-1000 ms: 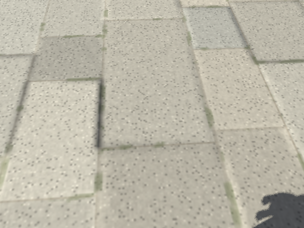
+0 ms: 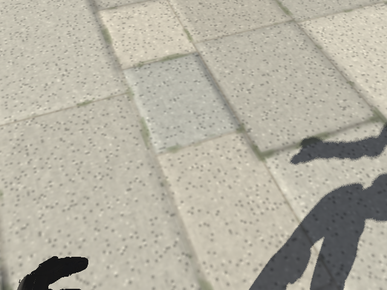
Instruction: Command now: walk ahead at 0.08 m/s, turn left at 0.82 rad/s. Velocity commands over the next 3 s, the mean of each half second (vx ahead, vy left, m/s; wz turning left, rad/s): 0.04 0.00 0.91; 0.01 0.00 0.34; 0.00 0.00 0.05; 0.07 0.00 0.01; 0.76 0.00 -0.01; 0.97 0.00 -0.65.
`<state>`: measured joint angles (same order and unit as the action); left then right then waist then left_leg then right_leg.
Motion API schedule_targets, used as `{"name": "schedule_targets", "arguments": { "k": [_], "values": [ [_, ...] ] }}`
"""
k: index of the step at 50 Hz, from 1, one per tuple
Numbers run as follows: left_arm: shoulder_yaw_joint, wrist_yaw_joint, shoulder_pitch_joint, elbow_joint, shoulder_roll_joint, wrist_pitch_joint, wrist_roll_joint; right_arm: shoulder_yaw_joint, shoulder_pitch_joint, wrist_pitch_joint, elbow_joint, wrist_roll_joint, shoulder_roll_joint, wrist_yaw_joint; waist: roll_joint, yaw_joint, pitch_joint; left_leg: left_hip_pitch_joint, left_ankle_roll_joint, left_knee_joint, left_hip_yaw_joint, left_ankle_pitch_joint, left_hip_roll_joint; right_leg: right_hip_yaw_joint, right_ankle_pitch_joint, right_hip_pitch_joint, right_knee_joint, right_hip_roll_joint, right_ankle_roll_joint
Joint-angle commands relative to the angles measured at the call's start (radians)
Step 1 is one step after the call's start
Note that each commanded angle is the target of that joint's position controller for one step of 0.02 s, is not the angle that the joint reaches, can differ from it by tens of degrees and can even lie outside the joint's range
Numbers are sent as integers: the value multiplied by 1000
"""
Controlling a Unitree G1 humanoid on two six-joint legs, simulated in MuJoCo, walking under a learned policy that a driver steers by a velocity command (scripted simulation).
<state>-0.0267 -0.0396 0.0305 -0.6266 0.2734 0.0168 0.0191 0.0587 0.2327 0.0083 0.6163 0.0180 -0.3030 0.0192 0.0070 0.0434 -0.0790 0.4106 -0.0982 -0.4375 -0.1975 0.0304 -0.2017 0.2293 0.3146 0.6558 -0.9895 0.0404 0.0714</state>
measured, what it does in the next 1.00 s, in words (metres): steps on the spot, turning left: right foot, then left foot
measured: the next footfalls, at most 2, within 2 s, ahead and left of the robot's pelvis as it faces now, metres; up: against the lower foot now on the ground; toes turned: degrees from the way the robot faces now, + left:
right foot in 0.24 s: +0.21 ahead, -0.14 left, +0.00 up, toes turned +26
left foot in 0.72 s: +0.06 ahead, +0.07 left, +0.00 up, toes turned +36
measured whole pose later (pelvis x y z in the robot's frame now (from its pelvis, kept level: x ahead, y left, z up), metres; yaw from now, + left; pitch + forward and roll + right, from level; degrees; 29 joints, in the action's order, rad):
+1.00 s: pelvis +0.09 -0.03 +0.01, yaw +38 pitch +1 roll +0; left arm -0.06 -0.02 0.20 -0.78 0.30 -0.03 0.00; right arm 0.03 0.13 0.02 0.65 -0.01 -0.23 0.01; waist -0.03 -0.02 -0.02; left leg 0.26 -0.03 -0.49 -0.03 0.26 -0.03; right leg 0.01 0.40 0.37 -0.78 -0.05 0.08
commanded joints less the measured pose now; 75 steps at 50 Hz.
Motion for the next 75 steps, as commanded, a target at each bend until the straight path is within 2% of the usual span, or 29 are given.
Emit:
{"name": "schedule_targets", "arguments": {
  "k": [1,7,11,12,13,14,15,17,20,24,28,33,35,36,37,38,39,40,42,44,47,50,52,53,54,55,56,60,75],
  "values": [
    [-39,-10,73,20,100,-4,-14,64,-42,21,-94,16,-186,32,89,-45,235,-171,-32,105,-321,75,221,-39,-85,-67,96,43,19],
    [-54,6,-39,26,107,39,-24,78,-18,48,-102,5,-167,36,170,7,174,-243,-43,76,-420,149,203,-13,-83,-135,323,62,4],
    [-77,24,18,-9,140,61,-33,79,-54,47,-127,14,-155,26,173,-30,176,-233,-18,-8,-481,96,170,-22,-171,-352,607,34,-26],
    [-81,24,32,-18,151,59,-32,67,-28,48,-124,20,-120,21,89,-25,208,-164,16,-109,-423,329,117,7,-282,-490,692,-58,-65],
    [-86,16,13,3,187,43,-17,49,60,49,-108,12,-65,16,-86,24,263,-25,59,-320,-270,595,31,152,-447,-653,637,-261,-163],
    [-90,19,30,6,208,28,24,65,55,42,-146,22,-131,6,-288,28,245,131,104,-523,-105,667,-20,319,-535,-619,656,-403,-305],
    [-88,16,22,21,161,27,18,89,42,35,-127,12,-227,0,-220,5,207,178,152,-657,-69,576,67,309,-466,-582,667,-414,-331],
    [-69,-2,-26,43,105,10,-5,94,55,54,-81,11,-222,5,-104,1,146,209,179,-771,-20,441,116,116,-294,-538,646,-293,-258],
    [-59,-20,-16,42,111,-12,2,69,45,62,-98,16,-159,2,-112,-21,89,264,201,-880,102,353,167,-31,-337,-488,683,-245,-264],
    [-67,-22,64,19,133,-24,10,50,-44,49,-138,14,-120,4,-137,-83,123,307,238,-753,152,322,257,-94,-402,-605,693,-277,-308],
    [-81,3,57,3,169,-27,-2,28,-51,40,-138,-8,-75,0,-138,-74,174,160,220,-562,174,356,264,-152,-501,-591,671,-301,-328],
    [-85,26,78,-31,187,-24,-37,24,-46,44,-119,-6,-76,-11,-176,-62,180,-19,159,-271,211,346,226,-160,-525,-574,619,-334,-313],
    [-77,23,81,-52,175,-22,-58,27,18,42,-84,-8,-73,-19,-165,-18,181,-179,100,6,235,166,195,-188,-500,-524,538,-309,-258],
    [-65,26,147,-82,139,-14,-56,34,28,40,-79,-10,-106,-17,-105,-24,192,-317,68,94,183,21,218,-232,-389,-432,475,-270,-185],
    [-38,37,177,-61,67,-4,-2,50,40,42,-95,-17,-193,-5,161,-62,251,-507,-5,52,-91,-336,449,-325,10,-231,255,-175,-82],
    [-42,33,124,-34,81,-2,3,48,-6,32,-108,-45,-205,-6,285,-32,235,-427,-199,49,-222,-429,613,-304,331,-74,110,-87,-21],
    [-64,24,73,-37,154,-9,-12,37,7,16,-102,-57,-154,-12,181,20,227,-358,-230,77,-181,-344,575,-231,332,-86,-20,-105,-8],
    [-70,21,76,-45,155,-17,-28,28,-29,3,-81,-55,-132,-14,163,-7,190,-321,-184,81,-107,-268,509,-211,276,-84,-62,-109,-10],
    [-75,9,131,-83,149,-40,-19,22,-113,-8,-76,-29,-114,-12,149,-43,150,-266,-125,82,-27,-245,443,-201,164,-107,-69,-111,9],
    [-69,9,171,-97,124,-42,-19,7,-143,-9,-64,-32,-77,-8,142,-72,159,-219,-116,75,28,-297,403,-212,93,-186,-39,-97,24],
    [-46,12,144,-91,78,-38,-21,6,-135,-6,-39,-32,-66,-9,145,-46,160,-235,-115,53,34,-257,390,-222,77,-258,162,-99,20],
    [-42,17,141,-87,89,-35,-25,8,-115,-1,-7,-29,-76,-10,149,-31,157,-236,-136,44,-25,-198,415,-226,68,-331,318,-91,6],
    [-35,23,185,-105,75,-28,-14,-3,-128,-3,16,-15,-51,-12,116,-75,141,-182,-90,31,-18,-82,382,-235,-156,-464,564,-81,-23],
    [-36,22,191,-105,101,-24,3,-10,-91,-11,33,-20,-32,-12,71,-65,148,-145,-36,24,-8,25,345,-183,-298,-546,597,-115,-42],
    [-50,16,188,-99,175,-23,6,-11,-52,-21,37,-40,-28,-19,-54,-14,150,-110,15,-13,46,142,277,-125,-462,-583,557,-184,-80],
    [-50,20,150,-114,163,-21,-9,-11,-35,-22,46,-46,-19,-19,-149,11,145,-170,60,11,110,211,224,-132,-290,-479,550,-184,-131],
    [-41,27,132,-102,114,-16,-11,-4,-90,-18,57,-46,-57,-14,-104,-33,107,-194,82,-8,119,203,216,-141,-174,-424,570,-155,-128],
    [-28,23,150,-128,84,9,-7,1,-98,3,78,-34,-35,2,-75,-44,93,-199,73,-20,112,122,224,-172,-159,-417,563,-126,-87],
    [-17,19,148,-219,65,8,-15,15,-29,5,242,-25,-33,24,-6,-43,80,-240,99,-9,120,37,229,-191,-209,-442,566,-101,-100]
  ]
}}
